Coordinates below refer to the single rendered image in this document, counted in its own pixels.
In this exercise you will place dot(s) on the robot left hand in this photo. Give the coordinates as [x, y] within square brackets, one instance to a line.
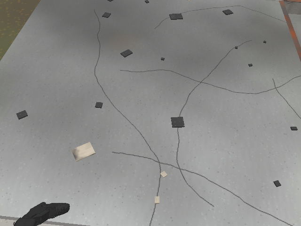
[42, 212]

